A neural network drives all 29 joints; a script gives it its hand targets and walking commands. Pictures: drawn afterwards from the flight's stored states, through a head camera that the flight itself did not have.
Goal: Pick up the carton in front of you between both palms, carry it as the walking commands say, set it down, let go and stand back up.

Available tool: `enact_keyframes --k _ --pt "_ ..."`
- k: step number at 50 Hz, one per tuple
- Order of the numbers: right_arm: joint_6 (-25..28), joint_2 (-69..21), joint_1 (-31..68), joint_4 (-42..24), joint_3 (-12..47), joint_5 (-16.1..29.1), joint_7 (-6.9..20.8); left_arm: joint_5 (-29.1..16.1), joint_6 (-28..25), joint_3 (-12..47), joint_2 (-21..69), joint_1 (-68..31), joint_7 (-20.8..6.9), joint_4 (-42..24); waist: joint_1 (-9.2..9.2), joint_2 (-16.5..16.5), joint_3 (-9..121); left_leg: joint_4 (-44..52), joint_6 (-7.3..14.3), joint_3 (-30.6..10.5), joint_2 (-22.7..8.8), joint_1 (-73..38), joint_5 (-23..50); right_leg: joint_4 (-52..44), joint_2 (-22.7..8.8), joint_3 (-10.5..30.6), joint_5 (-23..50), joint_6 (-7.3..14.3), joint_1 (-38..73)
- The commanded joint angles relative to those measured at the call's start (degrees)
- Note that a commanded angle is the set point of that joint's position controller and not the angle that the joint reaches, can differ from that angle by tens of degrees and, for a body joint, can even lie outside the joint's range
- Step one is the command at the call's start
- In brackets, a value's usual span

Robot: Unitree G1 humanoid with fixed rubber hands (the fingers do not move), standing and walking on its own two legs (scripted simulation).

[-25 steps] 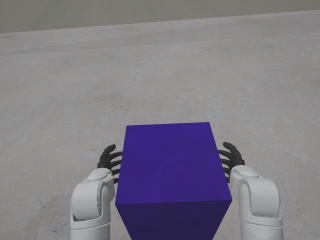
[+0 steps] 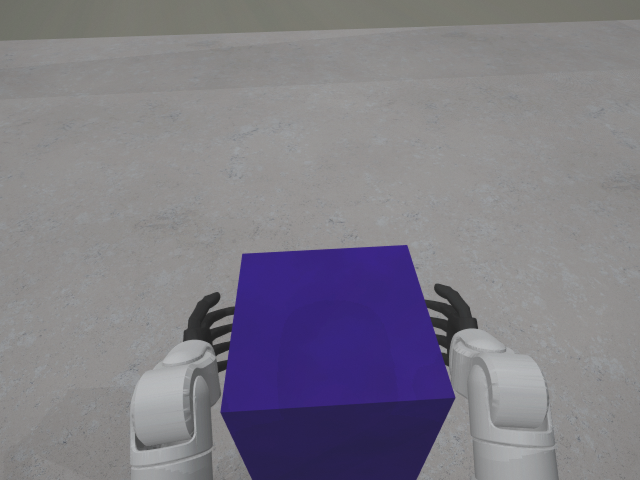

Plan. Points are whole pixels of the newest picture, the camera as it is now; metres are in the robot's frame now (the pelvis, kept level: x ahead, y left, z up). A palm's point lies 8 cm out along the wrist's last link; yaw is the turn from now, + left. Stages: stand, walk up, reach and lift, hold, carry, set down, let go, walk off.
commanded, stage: carry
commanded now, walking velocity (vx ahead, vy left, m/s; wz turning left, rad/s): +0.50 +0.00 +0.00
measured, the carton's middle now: (331, 371) +0.28 +0.00 +0.00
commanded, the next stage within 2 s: none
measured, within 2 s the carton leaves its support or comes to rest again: neither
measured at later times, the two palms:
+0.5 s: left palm (250, 175) +0.59 +0.12 +0.09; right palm (420, 169) +0.61 -0.18 +0.08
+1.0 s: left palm (246, 95) +0.95 +0.16 +0.06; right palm (371, 94) +0.94 -0.14 +0.07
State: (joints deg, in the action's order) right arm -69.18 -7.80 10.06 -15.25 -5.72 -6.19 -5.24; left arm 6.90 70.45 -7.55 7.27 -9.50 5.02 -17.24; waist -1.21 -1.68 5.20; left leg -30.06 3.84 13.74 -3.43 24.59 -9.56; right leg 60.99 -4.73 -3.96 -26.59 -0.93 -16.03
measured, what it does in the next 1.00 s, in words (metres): walks ahead: right foot, then left foot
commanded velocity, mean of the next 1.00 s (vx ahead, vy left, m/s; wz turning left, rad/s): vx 0.50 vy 0.00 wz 0.00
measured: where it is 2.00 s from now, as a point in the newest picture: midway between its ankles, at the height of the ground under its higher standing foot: (313, 294)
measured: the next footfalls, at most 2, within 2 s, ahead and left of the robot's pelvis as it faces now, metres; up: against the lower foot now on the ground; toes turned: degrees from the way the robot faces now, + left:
right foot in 0.36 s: +0.42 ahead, -0.13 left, +0.00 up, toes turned -10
left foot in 0.84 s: +0.76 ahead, +0.10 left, +0.00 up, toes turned +13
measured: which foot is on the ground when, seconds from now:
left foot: down 0.00-0.38, up 0.40-0.82, down 0.84-1.00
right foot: up 0.00-0.34, down 0.36-0.84, up 0.86-1.00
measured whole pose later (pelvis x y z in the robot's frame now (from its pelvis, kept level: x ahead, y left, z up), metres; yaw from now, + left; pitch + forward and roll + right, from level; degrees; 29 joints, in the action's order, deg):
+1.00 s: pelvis +0.68 +0.02 +0.01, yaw +0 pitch +4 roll +0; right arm -67.8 -7.6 7.9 -16.5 -5.4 -5.9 -5.0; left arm 6.8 68.9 -6.5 7.5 -7.9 5.0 -17.8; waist -1.6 -1.0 1.8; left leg -24.2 4.2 14.1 -2.2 19.7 -9.2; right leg 64.5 -3.6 -4.3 -21.3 0.3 -24.1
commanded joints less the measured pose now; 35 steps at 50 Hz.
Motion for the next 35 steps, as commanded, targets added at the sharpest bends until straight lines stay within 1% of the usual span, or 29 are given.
enact_keyframes --k 1,2,3,5,7,9,12,14,15,16,17,18,19,20,21,22,23,24,25,26,27,31,35 --pt "1.75 -56.57 26.55 -7.27 41.19 24.99 16.12 -23.92 -2.96 44.45 56.78 -26.81 -14.82 -4.92 -0.06 6.88 17.65 18.11 2.77 -19.94 -15.85 -26.94 5.35 -0.85 -2.71 1.98 9.48 1.34 -18.16" --pt "2.21 -56.52 26.25 -8.01 41.48 25.12 16.26 -23.63 -3.59 45.01 57.05 -26.31 -14.48 -5.8 -0.02 8.37 17.25 19.3 2.84 -17.79 -15.27 -26.73 4.08 -3.69 -2.48 0.86 11.17 1.21 -18.17" --pt "2.45 -56.1 25.75 -8.44 41.59 25.25 16.35 -23.47 -3.98 45.06 57.32 -25.72 -14.17 -6.24 0.06 9.24 16.34 20.52 3.28 -16.8 -15.01 -26.68 3.22 -6.35 -2.43 0.27 12.8 0.98 -18.56" --pt "2.51 -54.72 24.18 -8.84 41.55 25.15 16.44 -22.89 -4.23 45.16 56.9 -23.94 -13.64 -6.56 0.08 9.0 14.15 21.59 3.69 -13.7 -14.03 -27.11 3.74 -13.17 -2.23 -0.97 15.71 0.39 -19.23" --pt "2.28 -52.86 22.72 -9.21 41.44 24.91 16.41 -22.23 -3.99 44.79 55.57 -22.31 -13.31 -6.91 0.09 9.3 11.86 21.54 3.54 -10.33 -12.43 -27.68 6.53 -21.23 -1.57 -2.83 19.01 0.02 -19.0" --pt "1.87 -51.08 22.12 -9.97 41.31 24.72 16.26 -22.26 -3.46 44.63 54.02 -22.52 -13.19 -8.18 -0.08 10.05 9.86 21.04 2.91 -7.87 -11.37 -27.37 10.7 -26.98 -0.23 -5.17 22.36 0.1 -16.87" --pt "0.69 -48.12 21.85 -10.55 40.4 23.66 15.55 -23.23 -1.98 44.28 51.15 -23.48 -13.45 -9.1 -0.44 10.56 7.76 19.07 1.91 -6.25 -10.85 -28.3 13.95 -31.95 1.08 -7.89 24.52 0.63 -13.93" --pt "-0.28 -46.49 21.27 -9.89 39.76 22.57 15.03 -23.64 -0.87 43.45 49.16 -22.55 -13.86 -7.94 -0.19 10.34 7.61 14.56 0.87 -4.92 -10.48 -28.23 17.58 -34.9 1.88 -9.54 22.89 1.32 -8.82" --pt "-0.76 -45.96 21.38 -9.4 39.58 22.15 14.82 -23.71 -0.43 42.9 48.43 -21.68 -14.07 -7.01 0.65 8.93 8.96 8.13 -0.41 -2.51 -9.18 -26.8 22.39 -37.48 3.5 -11.42 21.92 1.67 -2.39" --pt "-1.22 -45.64 20.76 -8.66 39.56 21.77 14.65 -23.63 -0.07 42.22 47.93 -21.85 -14.3 -6.34 1.24 6.67 12.58 -1.66 -2.35 -0.45 -7.01 -21.86 24.18 -37.27 3.93 -10.98 18.87 2.44 9.0" --pt "-1.69 -45.34 21.8 -8.69 39.75 21.88 14.65 -23.23 0.11 41.45 47.11 -21.38 -14.44 -5.66 2.57 -1.46 17.58 -16.31 -4.67 -0.36 -3.95 -10.75 12.95 -39.24 -5.66 3.4 14.06 5.08 21.74" --pt "-2.1 -46.15 22.81 -8.76 40.25 22.37 14.72 -23.11 0.11 41.03 46.62 -21.4 -14.65 -4.37 2.39 -16.25 19.81 -30.78 -6.37 -2.7 2.96 5.0 -10.53 -44.96 -18.39 27.2 13.63 11.59 30.65" --pt "-1.99 -46.47 24.44 -8.59 40.64 22.79 14.88 -23.47 0.05 41.06 47.98 -22.07 -14.89 -3.99 2.59 -15.34 17.95 -38.81 -4.85 -9.48 3.57 14.8 -18.47 -48.1 -19.96 32.12 21.76 15.14 33.24" --pt "-1.59 -48.62 26.27 -9.59 41.42 23.48 14.92 -24.11 -0.51 41.28 50.34 -23.42 -15.07 -4.19 2.32 -9.96 17.65 -41.22 -3.74 -11.5 0.12 16.34 -18.22 -45.53 -19.2 25.18 30.21 13.31 31.82" --pt "-1.05 -50.3 25.93 -8.35 41.36 23.28 14.97 -24.49 -0.86 41.89 52.21 -24.17 -15.15 -4.8 2.11 -5.06 17.3 -39.82 -3.24 -13.01 -2.1 15.49 -15.66 -44.41 -17.79 19.51 32.49 10.96 27.89" --pt "-0.52 -52.17 26.21 -8.0 41.82 23.16 14.93 -25.04 -1.41 42.56 53.89 -25.83 -15.21 -5.69 2.01 -3.83 17.24 -36.02 -3.02 -13.61 -3.33 13.6 -11.55 -45.62 -16.76 15.38 32.43 9.6 24.63" --pt "0.06 -53.73 27.02 -8.33 42.6 23.56 14.83 -25.34 -1.93 42.69 55.09 -26.88 -15.23 -6.82 1.85 -3.03 17.17 -31.86 -3.13 -13.62 -4.2 11.47 -9.07 -47.39 -15.01 11.52 28.86 7.92 22.34" --pt "0.61 -54.4 26.7 -8.32 42.81 23.54 14.69 -25.39 -2.19 42.83 55.43 -26.8 -15.27 -7.14 1.89 -3.68 17.01 -29.14 -3.23 -11.92 -3.48 10.8 -7.76 -48.43 -14.3 9.3 27.9 7.26 21.01" --pt "1.11 -54.56 25.89 -8.51 42.88 23.41 14.47 -25.5 -2.35 42.99 55.45 -26.31 -15.36 -7.35 1.91 -4.74 17.03 -26.83 -3.42 -11.01 -3.37 10.92 -6.32 -49.28 -13.81 7.88 26.52 7.21 21.08" --pt "1.43 -54.42 24.98 -8.68 42.75 23.02 14.19 -25.58 -2.51 42.92 55.21 -25.51 -15.48 -7.39 2.03 -5.42 16.2 -24.35 -3.79 -10.09 -3.34 11.35 -4.77 -50.34 -13.52 6.63 25.7 7.73 21.3" --pt "1.67 -54.24 23.89 -8.68 42.58 22.56 13.87 -25.76 -2.58 43.05 54.67 -25.01 -15.6 -7.83 2.05 -5.13 15.09 -21.63 -4.19 -9.2 -3.02 12.28 -3.05 -50.95 -12.97 5.03 26.59 8.1 22.04" --pt "1.48 -52.65 22.87 -10.53 42.28 21.94 13.08 -25.81 -2.33 43.28 51.75 -24.25 -15.64 -9.75 2.0 -5.96 10.12 -8.45 -5.02 -5.54 -2.06 12.64 3.24 -51.42 -10.41 -1.03 32.7 8.02 22.7" --pt "-0.17 -49.54 21.72 -10.19 41.31 21.99 13.33 -24.24 -1.06 42.2 48.61 -21.79 -15.16 -8.38 2.24 -6.67 6.77 -0.09 -4.32 -1.83 -0.07 8.37 8.03 -49.73 -9.04 -4.8 40.03 6.7 22.91"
